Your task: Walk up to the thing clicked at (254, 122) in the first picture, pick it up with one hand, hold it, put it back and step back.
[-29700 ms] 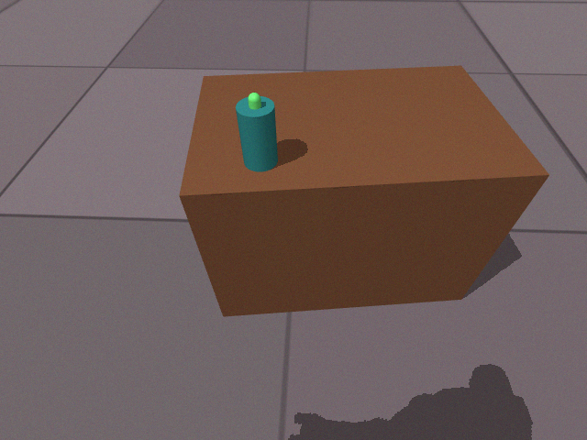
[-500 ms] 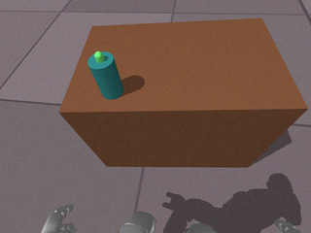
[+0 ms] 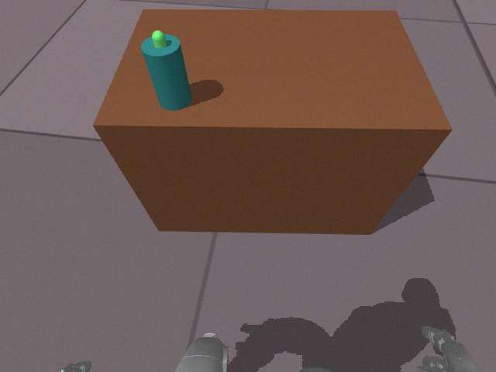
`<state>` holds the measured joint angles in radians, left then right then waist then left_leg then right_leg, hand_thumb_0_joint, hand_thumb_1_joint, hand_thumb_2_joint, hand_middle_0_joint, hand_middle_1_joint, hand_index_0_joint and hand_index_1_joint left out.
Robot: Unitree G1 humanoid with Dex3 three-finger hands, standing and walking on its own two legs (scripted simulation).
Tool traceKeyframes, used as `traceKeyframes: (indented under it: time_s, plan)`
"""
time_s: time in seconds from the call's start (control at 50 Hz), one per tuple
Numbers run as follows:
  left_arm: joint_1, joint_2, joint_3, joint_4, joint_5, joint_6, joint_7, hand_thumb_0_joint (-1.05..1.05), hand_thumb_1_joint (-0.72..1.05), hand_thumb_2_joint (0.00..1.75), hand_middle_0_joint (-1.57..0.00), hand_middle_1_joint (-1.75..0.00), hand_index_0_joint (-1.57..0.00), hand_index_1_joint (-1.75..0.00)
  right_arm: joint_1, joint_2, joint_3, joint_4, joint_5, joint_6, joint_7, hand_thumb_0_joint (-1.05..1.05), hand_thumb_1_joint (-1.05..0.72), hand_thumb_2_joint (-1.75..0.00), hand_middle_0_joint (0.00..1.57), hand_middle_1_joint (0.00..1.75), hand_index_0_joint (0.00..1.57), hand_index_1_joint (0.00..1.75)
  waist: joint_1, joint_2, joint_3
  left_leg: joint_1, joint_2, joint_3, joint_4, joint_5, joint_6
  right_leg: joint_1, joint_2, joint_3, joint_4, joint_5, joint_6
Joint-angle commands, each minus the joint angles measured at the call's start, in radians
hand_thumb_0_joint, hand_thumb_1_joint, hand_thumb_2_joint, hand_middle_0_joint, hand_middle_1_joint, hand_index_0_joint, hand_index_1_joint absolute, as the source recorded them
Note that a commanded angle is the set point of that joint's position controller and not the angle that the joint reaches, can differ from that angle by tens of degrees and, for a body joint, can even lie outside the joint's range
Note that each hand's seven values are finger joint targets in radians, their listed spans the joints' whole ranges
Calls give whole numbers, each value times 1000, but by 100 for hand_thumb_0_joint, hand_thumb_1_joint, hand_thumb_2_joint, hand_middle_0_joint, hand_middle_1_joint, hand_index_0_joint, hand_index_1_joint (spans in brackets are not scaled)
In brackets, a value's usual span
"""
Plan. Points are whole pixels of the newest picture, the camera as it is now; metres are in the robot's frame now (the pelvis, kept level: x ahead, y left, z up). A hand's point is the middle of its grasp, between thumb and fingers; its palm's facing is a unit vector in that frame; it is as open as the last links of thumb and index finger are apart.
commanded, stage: step back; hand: left
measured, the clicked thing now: (167, 69) +0.76 +0.27 +0.00
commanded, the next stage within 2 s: stand in 1.90 s
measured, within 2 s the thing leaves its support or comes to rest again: neither
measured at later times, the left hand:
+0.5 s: hand out of the picture -0.06 +0.28 -0.14, palm faces +0.09 -0.91 -0.40, open 7.4 cm
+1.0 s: hand out of the picture -0.27 +0.26 -0.12, palm faces +0.10 -0.89 -0.45, open 7.4 cm
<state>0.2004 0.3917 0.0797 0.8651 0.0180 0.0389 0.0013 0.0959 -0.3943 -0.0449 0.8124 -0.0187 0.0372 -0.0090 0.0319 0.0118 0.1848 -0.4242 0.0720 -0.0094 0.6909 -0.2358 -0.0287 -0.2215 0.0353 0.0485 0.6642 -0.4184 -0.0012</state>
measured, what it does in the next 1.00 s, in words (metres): walks backwards: left foot, then right foot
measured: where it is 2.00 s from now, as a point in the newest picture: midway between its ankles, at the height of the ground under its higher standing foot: outside the picture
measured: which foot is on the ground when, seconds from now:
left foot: down 0.00-0.02, up 0.04-0.34, down 0.36-0.74, up 0.76-1.00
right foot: down 0.00-0.38, up 0.40-0.68, down 0.70-1.00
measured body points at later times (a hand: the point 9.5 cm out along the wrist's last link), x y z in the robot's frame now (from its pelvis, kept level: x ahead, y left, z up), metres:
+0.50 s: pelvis -0.16 +0.00 +0.01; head -0.11 +0.01 +0.45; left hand -0.07 +0.33 -0.11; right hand -0.04 -0.30 -0.11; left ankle -0.14 +0.11 -0.71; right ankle -0.13 -0.13 -0.65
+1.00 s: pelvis -0.32 -0.03 +0.01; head -0.29 -0.05 +0.46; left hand -0.27 +0.30 -0.09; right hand -0.22 -0.35 -0.13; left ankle -0.33 +0.11 -0.69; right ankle -0.28 -0.14 -0.71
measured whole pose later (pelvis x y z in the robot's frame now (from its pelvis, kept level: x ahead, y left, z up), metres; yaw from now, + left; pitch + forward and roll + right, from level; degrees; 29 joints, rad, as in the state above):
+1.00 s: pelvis -0.32 -0.03 +0.01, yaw +6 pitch -2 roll +1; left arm 0.21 0.38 0.07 0.89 0.05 0.00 0.00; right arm 0.23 -0.41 -0.06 0.95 -0.03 0.06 0.01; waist 0.03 0.04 0.10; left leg -0.32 -0.02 -0.07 0.80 -0.50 -0.03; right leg -0.30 -0.05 -0.05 0.67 -0.33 -0.03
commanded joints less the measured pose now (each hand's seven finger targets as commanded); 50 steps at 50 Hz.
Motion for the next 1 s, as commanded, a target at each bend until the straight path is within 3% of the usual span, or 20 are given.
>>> traceKeyframes:
  time_s: [0.0, 0.02, 0.06, 0.1, 0.22, 0.3, 0.32, 0.34, 0.36, 0.38, 0.46, 0.6, 0.66, 0.68, 0.7, 0.72, 0.74, 0.8, 0.9, 0.98]
  plan:
    - [53, 355, 91, -73, 18, -34, 14, 0, 90, 90, -20, -30, -20, -30, -42, -168, -54, -92, 23, 6, -21, 0, -90, -90, 20, 30, 20, 30, 38, -280, -203, -79, -176, -66, 278, -334, 42, -47, -384, 471, -338, 319, -243]
    - [8, 375, 92, -103, 25, -41, 17, 0, 90, 90, -20, -30, -20, -30, -44, -198, -68, -86, 15, 12, -31, 0, -90, -90, 20, 30, 20, 30, 33, -256, -132, -58, -143, -182, 472, -402, 29, -195, -474, 574, -369, 344, -315]
    - [-108, 265, 61, -130, 17, -42, 27, 0, 90, 90, -20, -30, -20, -30, 40, -206, -64, -39, 27, 10, -28, 0, -90, -90, 20, 30, 20, 30, -47, -90, -127, -71, -185, -214, 555, -291, 40, -133, -316, 275, -249, 515, -224]
    - [-107, 241, 64, -130, 24, -39, 32, 0, 90, 90, -20, -30, -20, -30, 76, -189, -54, -23, 23, -3, -32, 0, -90, -90, 20, 30, 20, 30, -46, -156, -161, -76, -190, -164, 537, -259, 18, -54, -262, 171, -184, 612, -196]
    - [34, 234, 60, -127, 20, -24, 50, 0, 90, 90, -20, -30, -20, -30, 24, -168, -49, -51, -1, -9, -26, 0, -90, -90, 20, 30, 20, 30, 52, -201, -227, -96, -136, -78, 208, -318, 7, 206, -310, 209, -119, 766, -226]
    - [-72, 244, 51, -162, 3, -12, 44, 0, 90, 90, -20, -30, -20, -30, 153, -172, -63, 2, -3, -9, -15, 0, -90, -90, 20, 30, 20, 30, -24, -188, -283, 138, -112, 3, -124, -147, 42, 97, -287, 177, -70, 620, -172]
    - [-80, 244, 43, -162, 0, -7, 41, 0, 90, 90, -20, -30, -20, -30, 182, -179, -69, 13, -7, -11, -12, 0, -90, -90, 20, 30, 20, 30, -44, -155, -287, 212, -99, -5, -228, -5, 61, 29, -262, 152, -29, 555, -129]
    - [-62, 212, 30, -163, -3, -4, 38, 0, 90, 90, -20, -30, -20, -30, 174, -215, -81, 4, -21, -13, -11, 0, -90, -90, 20, 30, 20, 30, -42, -62, -291, 283, 20, -182, -276, 83, 110, -98, -196, 118, 53, 390, -76]
    - [-73, 171, 18, -172, -9, -6, 40, 0, 90, 90, -20, -30, -20, -30, 111, -324, -97, -20, -24, -9, -2, 0, -90, -90, 20, 30, 20, 30, -41, 192, -262, 283, 231, -443, -332, 189, 235, -280, -1, -30, 225, 6, -17]
    - [-138, 210, 46, -169, 0, -4, 54, 0, 90, 90, -20, -30, -20, -30, 93, -365, -105, -35, -19, -11, 4, 0, -90, -90, 20, 30, 20, 30, -88, 215, -240, 122, 344, -542, -359, 283, 356, -218, 33, 50, 451, -274, -4]
    - [-16, 200, 46, -90, -15, 5, 44, 0, 90, 90, -20, -30, -20, -30, -38, -242, -67, -50, -24, -15, -15, 0, -90, -90, 20, 30, 20, 30, 11, 114, -168, 114, 185, -244, -278, 360, 261, -248, 56, 118, 642, -105, -11]
    - [-4, 172, 30, -71, 1, -22, 29, 0, 90, 90, -20, -30, -20, -30, 37, -230, -70, -49, -24, 10, -3, 0, -90, -90, 20, 30, 20, 30, -52, 198, -242, 323, 163, -212, -224, 325, 261, -141, -8, -27, 108, -97, 31]
    - [123, 163, 29, -1, 6, -39, 25, 0, 90, 90, -20, -30, -20, -30, -3, -255, -71, -46, -4, 30, 3, 0, -90, -90, 20, 30, 20, 30, 11, 182, -311, 248, 138, -169, -156, 192, 201, 65, 0, -94, -252, 102, -13]
    - [134, 198, 40, 10, 19, -47, 27, 0, 90, 90, -20, -30, -20, -30, 1, -215, -58, -48, -1, 31, 5, 0, -90, -90, 20, 30, 20, 30, 13, 92, -288, 106, 90, -149, -87, 50, 149, 127, -44, 14, -279, 118, -32]
    - [118, 282, 67, 1, 34, -51, 27, 0, 90, 90, -20, -30, -20, -30, 12, -147, -39, -61, 3, 23, 7, 0, -90, -90, 20, 30, 20, 30, 7, -142, -237, -140, -72, -99, 76, -186, 73, 177, -232, 324, -327, 61, -90]
    - [41, 394, 90, -38, 37, -47, 29, 0, 90, 90, -20, -30, -20, -30, -59, -157, -50, -78, 0, 28, -12, 0, -90, -90, 20, 30, 20, 30, 70, -282, -178, -121, -145, -145, 300, -380, 27, -98, -479, 541, -403, 77, -278]
    - [-18, 380, 89, -64, 29, -55, 38, 0, 90, 90, -20, -30, -20, -30, -63, -210, -71, -74, 4, 31, -14, 0, -90, -90, 20, 30, 20, 30, 37, -205, -112, -85, -103, -250, 470, -359, 16, -213, -512, 562, -409, 119, -315]
    - [-125, 245, 54, -70, 26, -61, 40, 0, 90, 90, -20, -30, -20, -30, 63, -195, -61, 1, 13, 15, -9, 0, -90, -90, 20, 30, 20, 30, -56, -73, -137, -61, -172, -171, 515, -206, 6, -116, -276, 155, -235, 339, -188]
    - [10, 263, 70, -39, 40, -64, 26, 0, 90, 90, -20, -30, -20, -30, 8, -185, -55, -1, -15, -11, 8, 0, -90, -90, 20, 30, 20, 30, 55, -182, -150, -111, -94, -76, 157, -269, -4, 97, -280, 216, -283, -136, -180]
    - [-64, 278, 58, -38, 29, -49, 8, 0, 90, 90, -20, -30, -20, -30, 124, -170, -64, 78, -11, -40, 18, 0, -90, -90, 20, 30, 20, 30, -19, -196, -149, 252, -93, 34, -246, -163, 43, -123, -266, 155, -269, -219, -143]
